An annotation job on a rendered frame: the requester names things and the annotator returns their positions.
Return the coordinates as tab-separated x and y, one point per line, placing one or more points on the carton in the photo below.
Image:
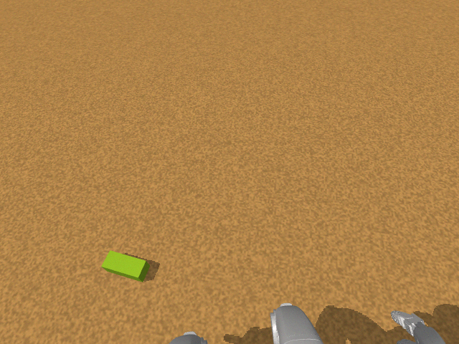
126	266

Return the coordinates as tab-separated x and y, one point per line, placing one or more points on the right robot hand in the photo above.
415	326

